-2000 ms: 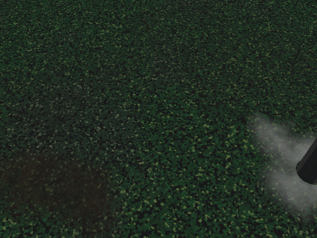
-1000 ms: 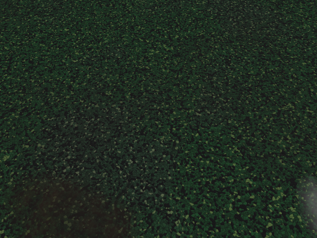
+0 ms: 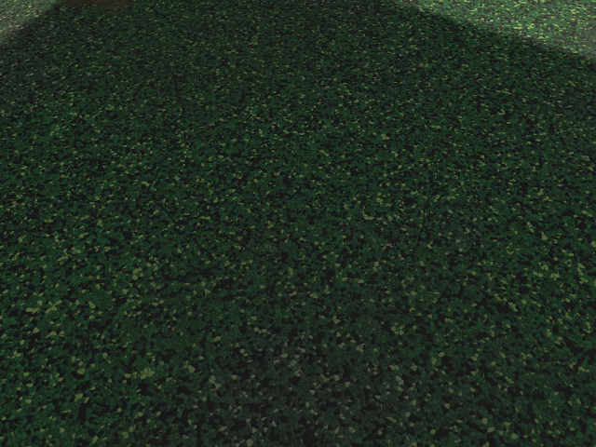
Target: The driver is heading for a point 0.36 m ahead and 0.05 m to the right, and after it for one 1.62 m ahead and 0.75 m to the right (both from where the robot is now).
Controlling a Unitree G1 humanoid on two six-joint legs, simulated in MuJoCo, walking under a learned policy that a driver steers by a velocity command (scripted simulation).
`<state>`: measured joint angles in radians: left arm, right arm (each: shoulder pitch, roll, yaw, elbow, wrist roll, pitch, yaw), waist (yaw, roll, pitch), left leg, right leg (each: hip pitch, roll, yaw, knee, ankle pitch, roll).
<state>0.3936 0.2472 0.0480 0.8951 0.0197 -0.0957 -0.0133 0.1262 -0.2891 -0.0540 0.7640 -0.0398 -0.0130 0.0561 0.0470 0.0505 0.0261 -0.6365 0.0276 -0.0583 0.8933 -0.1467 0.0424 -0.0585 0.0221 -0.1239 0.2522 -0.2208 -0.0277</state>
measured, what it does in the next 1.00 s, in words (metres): walks ahead, turning right: left foot, then right foot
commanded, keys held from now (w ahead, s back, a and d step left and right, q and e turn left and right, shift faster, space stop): w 0.20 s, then w+e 0.04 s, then e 0.76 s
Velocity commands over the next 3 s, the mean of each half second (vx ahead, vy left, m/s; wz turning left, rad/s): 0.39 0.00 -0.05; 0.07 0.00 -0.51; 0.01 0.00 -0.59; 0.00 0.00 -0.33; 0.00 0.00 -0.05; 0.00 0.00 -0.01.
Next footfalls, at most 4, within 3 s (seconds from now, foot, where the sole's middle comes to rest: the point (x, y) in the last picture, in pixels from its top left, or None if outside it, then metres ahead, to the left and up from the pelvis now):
0.16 left None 0.24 0.11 -0.78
0.66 right None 0.39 -0.06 -0.78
1.14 left None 0.40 0.13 -0.78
1.60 right None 0.24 -0.02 -0.78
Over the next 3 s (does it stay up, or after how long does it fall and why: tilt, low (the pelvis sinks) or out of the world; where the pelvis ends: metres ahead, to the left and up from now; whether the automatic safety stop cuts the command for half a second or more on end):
stays up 0.30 0.07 0.00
